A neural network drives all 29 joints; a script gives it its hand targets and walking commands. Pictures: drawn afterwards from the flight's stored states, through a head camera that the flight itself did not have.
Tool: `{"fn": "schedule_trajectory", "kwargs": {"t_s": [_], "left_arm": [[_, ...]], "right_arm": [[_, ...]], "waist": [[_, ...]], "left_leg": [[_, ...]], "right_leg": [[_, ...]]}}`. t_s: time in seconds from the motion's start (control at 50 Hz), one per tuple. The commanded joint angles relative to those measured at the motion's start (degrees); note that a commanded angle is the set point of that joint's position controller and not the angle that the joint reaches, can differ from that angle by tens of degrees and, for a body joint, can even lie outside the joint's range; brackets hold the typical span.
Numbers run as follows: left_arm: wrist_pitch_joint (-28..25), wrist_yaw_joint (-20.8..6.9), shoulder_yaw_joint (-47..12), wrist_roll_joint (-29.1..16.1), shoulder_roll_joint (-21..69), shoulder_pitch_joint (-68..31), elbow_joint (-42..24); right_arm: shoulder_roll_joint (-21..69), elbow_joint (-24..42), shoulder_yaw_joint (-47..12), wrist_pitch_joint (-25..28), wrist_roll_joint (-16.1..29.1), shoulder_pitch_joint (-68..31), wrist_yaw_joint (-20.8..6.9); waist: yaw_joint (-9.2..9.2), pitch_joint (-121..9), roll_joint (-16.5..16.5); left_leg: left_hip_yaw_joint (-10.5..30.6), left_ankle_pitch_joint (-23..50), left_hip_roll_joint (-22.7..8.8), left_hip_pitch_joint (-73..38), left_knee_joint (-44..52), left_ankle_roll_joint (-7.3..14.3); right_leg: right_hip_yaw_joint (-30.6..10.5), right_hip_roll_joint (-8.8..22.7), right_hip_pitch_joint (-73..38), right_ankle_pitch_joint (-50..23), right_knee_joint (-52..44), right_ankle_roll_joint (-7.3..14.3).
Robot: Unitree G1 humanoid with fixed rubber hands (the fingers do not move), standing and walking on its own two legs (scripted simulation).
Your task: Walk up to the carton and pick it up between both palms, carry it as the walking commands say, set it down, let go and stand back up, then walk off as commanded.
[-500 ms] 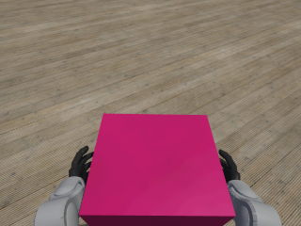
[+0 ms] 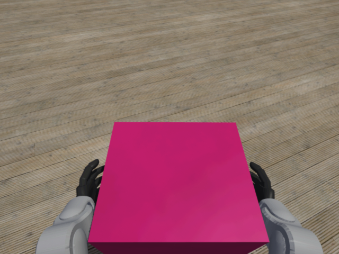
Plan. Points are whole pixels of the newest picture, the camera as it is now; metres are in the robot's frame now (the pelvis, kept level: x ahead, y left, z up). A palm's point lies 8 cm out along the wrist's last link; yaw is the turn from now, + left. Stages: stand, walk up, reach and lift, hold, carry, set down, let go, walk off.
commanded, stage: carry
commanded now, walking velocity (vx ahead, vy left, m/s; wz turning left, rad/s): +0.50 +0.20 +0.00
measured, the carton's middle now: (174, 201) +0.25 +0.01 +0.02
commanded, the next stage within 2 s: none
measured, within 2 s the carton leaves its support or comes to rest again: neither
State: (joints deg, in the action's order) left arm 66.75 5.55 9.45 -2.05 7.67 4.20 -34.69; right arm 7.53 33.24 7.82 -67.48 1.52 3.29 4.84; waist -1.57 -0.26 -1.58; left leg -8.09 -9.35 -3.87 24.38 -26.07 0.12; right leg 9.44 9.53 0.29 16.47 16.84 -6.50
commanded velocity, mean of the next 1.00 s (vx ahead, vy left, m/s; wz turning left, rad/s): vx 0.00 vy -0.06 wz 0.00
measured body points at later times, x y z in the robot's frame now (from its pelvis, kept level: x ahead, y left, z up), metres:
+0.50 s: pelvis +0.33 +0.12 -0.01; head +0.35 +0.14 +0.44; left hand +0.58 +0.29 +0.06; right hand +0.57 -0.05 +0.07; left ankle +0.15 +0.13 -0.72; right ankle +0.40 +0.04 -0.74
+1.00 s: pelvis +0.62 +0.17 -0.02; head +0.64 +0.20 +0.42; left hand +0.88 +0.32 +0.04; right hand +0.84 -0.02 +0.05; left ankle +0.47 +0.27 -0.62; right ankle +0.63 +0.12 -0.74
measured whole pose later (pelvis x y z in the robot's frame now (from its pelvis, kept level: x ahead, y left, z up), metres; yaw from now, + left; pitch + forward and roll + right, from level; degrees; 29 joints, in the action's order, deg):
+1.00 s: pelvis +0.62 +0.17 -0.02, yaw -4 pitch +1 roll -3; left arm 67.0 5.5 7.4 0.1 7.4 -0.1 -32.5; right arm 6.1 32.6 9.6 -65.9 2.9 3.0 4.7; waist 1.0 1.9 -0.1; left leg -2.3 -32.6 -2.0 20.4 -77.6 -3.1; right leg 13.5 -3.8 18.5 18.4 35.7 7.5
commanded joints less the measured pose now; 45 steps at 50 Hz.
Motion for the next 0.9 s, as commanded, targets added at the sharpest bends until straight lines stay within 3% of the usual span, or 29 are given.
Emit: {"fn": "schedule_trajectory", "kwargs": {"t_s": [0.0,0.02,0.04,0.1,0.2,0.26,0.32,0.36,0.38,0.4,0.44,0.46,0.48,0.5,0.52,0.56,0.6,0.62,0.64,0.66,0.68,0.7,0.72,0.76,0.78,0.8,0.82,0.86,0.88], "left_arm": [[-0.07,-7.60,-46.63,-13.26,36.95,-25.55,-8.85],[0.26,-7.42,-45.12,-12.10,35.81,-26.60,-8.52],[1.00,-7.39,-45.37,-11.46,35.80,-23.56,-7.19],[0.66,-8.91,-45.69,-10.68,40.22,-25.74,-4.53],[-1.49,-8.24,-45.98,-9.51,41.84,-25.69,-4.89],[-1.79,-6.72,-46.05,-9.59,40.07,-27.15,-6.17],[-1.27,-6.26,-46.24,-8.68,40.36,-24.49,-6.00],[-0.35,-5.69,-44.96,-8.15,38.59,-22.83,-3.33],[-0.55,-5.87,-45.96,-8.88,38.03,-25.29,-7.81],[-0.24,-5.69,-46.13,-9.19,37.09,-25.44,-7.93],[0.26,-5.36,-44.94,-8.64,36.94,-23.93,-6.29],[0.29,-5.59,-44.54,-8.68,37.76,-26.22,-6.90],[0.31,-5.33,-45.29,-9.32,37.80,-26.58,-8.91],[1.39,-5.46,-42.86,-8.57,37.99,-23.39,-3.42],[1.33,-5.57,-44.68,-10.84,40.87,-26.53,-4.23],[1.65,-6.74,-47.67,-12.55,41.99,-26.49,-7.01],[1.11,-6.98,-48.33,-12.67,41.64,-30.42,-6.80],[0.54,-7.70,-49.81,-14.22,42.51,-34.67,-9.46],[0.18,-7.96,-50.36,-15.20,45.04,-31.53,-7.43],[0.17,-7.75,-51.39,-15.83,45.93,-35.24,-10.65],[-0.34,-7.55,-49.15,-14.36,43.46,-32.63,-9.20],[-1.04,-6.97,-46.25,-12.64,41.61,-28.24,-6.74],[-1.18,-7.51,-48.15,-13.86,46.37,-29.18,-5.48],[-1.84,-7.14,-49.19,-13.94,43.50,-29.44,-8.29],[-2.50,-6.08,-48.59,-13.54,43.67,-29.62,-9.35],[-2.01,-6.11,-47.77,-11.95,44.23,-28.34,-6.56],[-2.76,-5.82,-47.78,-10.91,42.06,-25.27,-9.22],[-2.17,-5.65,-46.64,-9.76,42.11,-25.13,-8.53],[-1.91,-5.66,-45.91,-8.67,41.41,-26.40,-9.35]], "right_arm": [[40.17,4.14,-40.92,0.96,10.36,-18.05,-4.45],[38.12,5.65,-41.81,0.55,10.66,-20.48,-4.30],[37.55,3.01,-40.52,0.16,9.79,-18.54,-4.45],[42.83,6.40,-43.92,0.82,11.89,-26.94,-6.05],[43.23,8.73,-45.00,2.92,14.31,-28.37,-7.72],[41.10,5.46,-42.68,2.35,13.20,-24.37,-7.56],[39.29,8.67,-42.89,1.94,13.29,-25.89,-7.64],[37.44,4.86,-41.53,0.49,11.95,-21.14,-7.14],[38.35,6.85,-42.63,0.77,13.02,-21.92,-7.10],[36.66,7.50,-42.14,0.85,12.48,-21.04,-7.00],[34.17,9.54,-41.29,1.08,13.23,-20.58,-6.53],[33.90,13.00,-41.60,1.41,13.52,-27.17,-6.39],[33.66,10.93,-40.82,1.03,13.89,-24.81,-7.01],[33.58,8.23,-40.38,-0.13,13.38,-24.26,-6.57],[37.01,7.25,-39.77,-0.08,14.95,-26.19,-6.66],[37.51,6.50,-39.19,0.21,12.06,-19.57,-6.56],[38.57,3.14,-37.61,0.91,11.14,-19.11,-6.70],[40.61,4.20,-38.16,1.50,10.59,-20.65,-6.77],[41.27,7.72,-38.61,2.35,11.60,-22.27,-6.84],[41.75,7.96,-37.48,3.38,11.01,-21.28,-6.33],[39.25,10.70,-38.34,3.18,12.97,-24.90,-6.47],[38.67,10.14,-40.00,2.95,14.34,-24.67,-6.66],[40.15,12.13,-40.18,3.54,13.05,-24.34,-6.59],[39.44,9.90,-39.44,3.93,12.37,-20.56,-6.57],[40.35,11.42,-39.77,4.65,14.10,-21.71,-6.67],[41.29,12.38,-42.03,4.13,15.32,-25.82,-7.18],[40.03,14.26,-43.54,4.56,15.73,-25.40,-7.93],[39.36,14.91,-43.71,4.22,16.58,-26.43,-8.31],[39.23,13.77,-44.72,3.75,16.72,-26.90,-8.49]], "waist": [[2.96,-21.53,1.23],[4.63,-22.88,11.50],[3.61,-22.98,21.96],[2.51,-17.64,6.87],[2.20,-15.38,7.87],[2.55,-13.14,7.84],[2.45,-10.31,11.97],[2.64,-9.17,8.46],[2.65,-10.64,11.85],[3.40,-11.14,8.52],[2.31,-18.54,11.86],[0.36,-19.37,10.69],[-1.51,-22.86,9.77],[-2.08,-19.58,-8.89],[0.21,-18.25,-9.27],[1.23,-16.56,-1.67],[2.68,-14.14,-6.70],[3.43,-15.80,-4.35],[4.21,-21.99,7.11],[4.12,-21.08,27.02],[3.87,-17.90,24.17],[4.64,-17.92,15.08],[5.37,-13.10,13.03],[5.39,-10.35,14.97],[5.26,-11.80,18.82],[4.29,-10.73,11.62],[2.69,-15.67,11.63],[1.94,-17.56,11.05],[0.45,-19.87,13.24]], "left_leg": [[-3.91,1.05,3.95,-29.32,3.63,1.82],[12.39,-0.94,-7.23,-37.78,9.08,4.87],[28.20,8.25,-16.48,-46.03,11.39,11.99],[21.22,0.41,-16.63,-33.11,14.32,11.11],[10.97,-4.12,-12.55,-28.88,21.10,8.23],[7.53,23.37,-12.24,-35.21,17.82,5.49],[0.06,32.25,-8.32,-32.26,18.19,4.51],[-3.31,43.03,-6.31,-33.02,15.94,3.12],[-2.92,61.16,-6.77,-35.93,11.18,1.03],[-2.51,74.96,-7.44,-36.33,6.28,-1.23],[-4.22,82.13,-7.31,-34.96,-8.12,-5.03],[-2.32,78.22,-8.51,-28.85,-17.64,-7.12],[-4.09,56.69,-3.98,-22.19,-34.46,-8.18],[0.33,-3.06,3.57,2.26,-47.52,-8.77],[9.72,-24.45,2.47,7.09,-50.60,-6.13],[14.18,-29.62,-3.44,4.99,-29.78,-1.07],[6.87,-15.70,-2.73,0.14,0.60,-4.67],[-1.86,2.26,0.51,-9.55,2.68,-5.42],[3.28,32.71,-5.96,-26.33,3.14,-3.03],[23.69,100.09,-20.44,-36.23,-2.28,-0.03],[26.25,124.40,-23.00,-43.65,-7.99,0.31],[23.95,117.89,-20.68,-46.83,-8.12,-2.16],[20.74,108.73,-16.79,-43.42,-6.54,-3.73],[15.11,104.20,-11.29,-49.06,-6.89,-4.78],[11.00,105.31,-8.72,-52.13,-6.88,-8.42],[8.55,98.04,-8.03,-41.75,-4.39,-8.36],[2.56,98.22,-5.95,-40.52,-7.46,-9.95],[3.34,93.84,-5.87,-28.71,-15.60,-7.94],[3.87,82.59,-8.94,-23.41,-24.15,-7.55]], "right_leg": [[1.75,0.83,7.83,-20.00,15.41,4.05],[3.56,-3.31,20.26,-6.73,31.32,2.06],[2.05,-9.44,35.90,14.92,44.60,2.00],[-9.17,-0.02,37.51,8.38,49.55,4.72],[-6.22,-0.43,34.05,-0.81,37.63,4.51],[-2.38,-4.17,36.90,-3.24,29.99,5.00],[1.94,-6.74,32.39,-8.00,22.56,5.05],[6.80,-10.31,28.25,-6.82,18.52,5.10],[6.76,-12.17,26.89,-7.31,16.81,6.33],[10.29,-14.67,24.63,-8.78,14.41,5.88],[9.92,-12.79,12.40,-19.12,9.33,7.60],[5.03,-8.50,5.48,-26.62,7.01,10.22],[-0.03,-3.70,-4.15,-47.61,2.96,15.03],[-14.76,9.21,-19.70,-82.72,7.77,24.30],[-19.94,13.55,-15.40,-83.51,9.68,27.03],[-15.13,10.36,-6.63,-61.90,12.09,21.04],[-6.56,4.42,-4.49,-60.12,20.93,13.26],[-0.52,0.25,2.70,-50.39,19.56,11.61],[0.00,-2.99,15.61,-29.14,25.00,7.87],[2.34,-11.16,31.28,15.04,36.94,2.96],[-2.49,-14.40,41.88,23.05,48.12,2.30],[-3.35,-15.07,45.71,21.99,52.93,2.89],[-3.67,-15.37,48.08,20.64,55.64,2.97],[-1.39,-15.53,56.52,17.05,54.81,4.40],[0.41,-16.84,54.78,12.60,50.92,4.39],[2.61,-16.54,44.74,6.59,38.92,3.95],[5.97,-16.98,33.89,-3.24,25.02,4.82],[12.09,-20.73,16.51,-12.05,15.26,4.12],[5.49,-13.81,6.79,-19.91,7.66,7.93]]}}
